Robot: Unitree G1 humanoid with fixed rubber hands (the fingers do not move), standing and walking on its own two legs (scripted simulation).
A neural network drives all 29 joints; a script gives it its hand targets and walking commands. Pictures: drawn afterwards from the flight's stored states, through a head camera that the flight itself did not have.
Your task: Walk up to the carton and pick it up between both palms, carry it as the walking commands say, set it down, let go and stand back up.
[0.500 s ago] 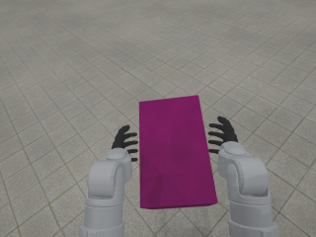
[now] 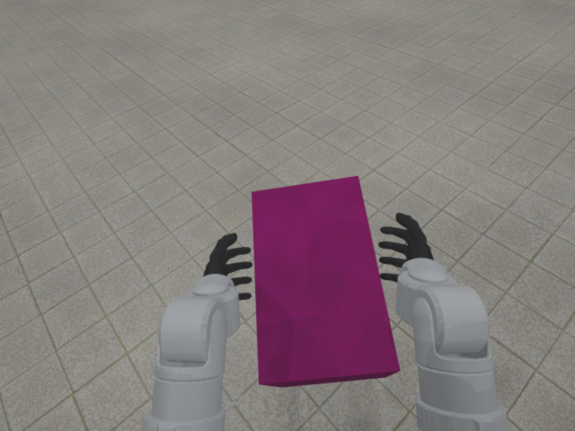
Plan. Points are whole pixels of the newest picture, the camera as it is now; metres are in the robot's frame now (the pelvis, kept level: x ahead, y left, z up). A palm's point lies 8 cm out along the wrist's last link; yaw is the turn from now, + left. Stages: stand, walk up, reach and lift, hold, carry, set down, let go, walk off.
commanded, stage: carry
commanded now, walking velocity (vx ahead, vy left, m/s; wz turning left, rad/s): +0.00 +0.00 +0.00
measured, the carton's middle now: (318, 284) +0.34 -0.01 -0.01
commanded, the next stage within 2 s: none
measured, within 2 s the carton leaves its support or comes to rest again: neither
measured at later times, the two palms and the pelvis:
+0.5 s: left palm (224, 247) +0.35 +0.12 +0.08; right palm (403, 230) +0.36 -0.13 +0.09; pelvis +0.07 +0.00 -0.02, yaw +0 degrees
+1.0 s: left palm (210, 264) +0.32 +0.13 +0.09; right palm (400, 248) +0.33 -0.12 +0.10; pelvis +0.04 +0.01 -0.02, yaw +0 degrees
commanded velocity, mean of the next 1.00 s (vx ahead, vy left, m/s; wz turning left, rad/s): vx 0.00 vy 0.00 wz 0.00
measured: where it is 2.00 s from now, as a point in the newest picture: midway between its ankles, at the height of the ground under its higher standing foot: outside the picture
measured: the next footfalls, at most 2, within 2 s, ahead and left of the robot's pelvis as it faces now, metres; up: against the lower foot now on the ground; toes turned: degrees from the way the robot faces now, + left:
right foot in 0.12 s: +0.01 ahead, -0.07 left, -0.01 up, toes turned -5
left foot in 0.44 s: +0.14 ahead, +0.13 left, -0.01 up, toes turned -15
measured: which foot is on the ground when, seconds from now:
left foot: down 0.00-0.14, up 0.16-0.42, down 0.44-1.00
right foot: down 0.00-0.00, up 0.02-0.10, down 0.12-1.00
